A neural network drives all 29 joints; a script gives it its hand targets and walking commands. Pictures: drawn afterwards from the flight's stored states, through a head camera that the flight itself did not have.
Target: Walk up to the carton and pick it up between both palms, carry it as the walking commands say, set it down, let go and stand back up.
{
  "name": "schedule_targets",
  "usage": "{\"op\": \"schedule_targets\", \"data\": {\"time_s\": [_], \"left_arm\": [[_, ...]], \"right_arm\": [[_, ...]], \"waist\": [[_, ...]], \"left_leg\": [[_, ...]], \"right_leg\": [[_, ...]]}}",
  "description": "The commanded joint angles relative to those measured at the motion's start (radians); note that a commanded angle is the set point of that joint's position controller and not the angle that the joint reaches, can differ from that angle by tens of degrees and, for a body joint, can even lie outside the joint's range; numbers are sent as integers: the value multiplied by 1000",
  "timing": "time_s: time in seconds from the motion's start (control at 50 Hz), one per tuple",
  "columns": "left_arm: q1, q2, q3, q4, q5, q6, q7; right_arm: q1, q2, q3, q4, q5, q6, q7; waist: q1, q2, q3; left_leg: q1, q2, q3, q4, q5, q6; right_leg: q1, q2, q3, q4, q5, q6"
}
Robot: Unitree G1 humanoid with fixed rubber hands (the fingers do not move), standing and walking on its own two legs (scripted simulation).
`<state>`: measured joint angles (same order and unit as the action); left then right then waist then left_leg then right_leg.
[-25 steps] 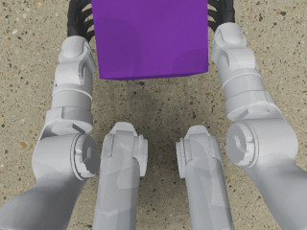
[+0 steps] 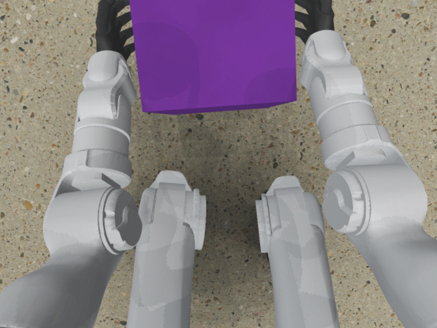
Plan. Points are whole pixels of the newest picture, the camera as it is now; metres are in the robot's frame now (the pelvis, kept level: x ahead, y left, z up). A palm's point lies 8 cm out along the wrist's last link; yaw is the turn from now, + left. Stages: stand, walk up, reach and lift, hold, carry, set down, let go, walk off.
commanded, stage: set down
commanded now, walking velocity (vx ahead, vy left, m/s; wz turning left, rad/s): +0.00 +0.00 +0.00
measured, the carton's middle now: (215, 51) +0.52 +0.04 -0.23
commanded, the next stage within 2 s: none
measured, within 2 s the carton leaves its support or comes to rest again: rests again in 0.80 s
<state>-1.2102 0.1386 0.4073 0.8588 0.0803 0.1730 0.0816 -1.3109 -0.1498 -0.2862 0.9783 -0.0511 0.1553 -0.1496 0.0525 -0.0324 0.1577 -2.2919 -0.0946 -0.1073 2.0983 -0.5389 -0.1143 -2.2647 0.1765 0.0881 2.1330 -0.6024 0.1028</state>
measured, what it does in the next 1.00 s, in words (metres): stands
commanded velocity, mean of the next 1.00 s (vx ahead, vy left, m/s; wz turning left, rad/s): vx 0.00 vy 0.00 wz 0.00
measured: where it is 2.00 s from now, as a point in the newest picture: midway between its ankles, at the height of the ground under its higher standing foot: (224, 238)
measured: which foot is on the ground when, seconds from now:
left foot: down 0.00-1.00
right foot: down 0.00-1.00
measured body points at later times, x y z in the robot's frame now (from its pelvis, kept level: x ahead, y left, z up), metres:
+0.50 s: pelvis +0.01 +0.00 -0.01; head +0.36 +0.01 +0.26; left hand +0.51 +0.20 -0.19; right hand +0.54 -0.11 -0.19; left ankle +0.12 +0.14 -0.35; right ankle +0.10 -0.13 -0.35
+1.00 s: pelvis +0.00 +0.00 -0.01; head +0.35 +0.01 +0.26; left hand +0.51 +0.20 -0.19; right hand +0.54 -0.11 -0.19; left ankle +0.12 +0.14 -0.35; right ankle +0.10 -0.12 -0.35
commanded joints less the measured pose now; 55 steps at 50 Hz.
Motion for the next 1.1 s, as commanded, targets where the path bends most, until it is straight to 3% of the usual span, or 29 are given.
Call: {"op": "schedule_targets", "data": {"time_s": [0.0,0.2,0.48,0.76,1.08], "left_arm": [[-622,-807,-406,-56,-75,-24,-259],[-554,-784,-320,14,-3,-16,-275],[-597,-769,-402,-18,-114,-64,-252],[-555,-713,-313,60,-54,-64,-246],[-503,-472,-270,84,-87,-122,-173]], "right_arm": [[-542,877,337,-60,64,-22,257],[-468,859,253,22,4,-7,292],[-532,785,352,-50,86,-69,259],[-502,742,294,-5,46,-53,279],[-449,458,255,18,43,-105,208]], "waist": [[31,-15,-1060],[34,-21,-916],[6,-17,-985],[22,-28,-861],[-2,-12,-894]], "left_leg": [[562,-33,215,-121,336,70],[483,-29,202,-116,298,79],[540,-22,189,-66,400,63],[457,-21,199,-66,299,74],[521,-11,189,-53,321,50]], "right_leg": [[429,15,-180,-183,290,-63],[315,6,-171,-185,248,-69],[408,-10,-163,-128,362,-70],[356,-17,-150,-137,273,-68],[419,-39,-150,-118,300,-61]]}}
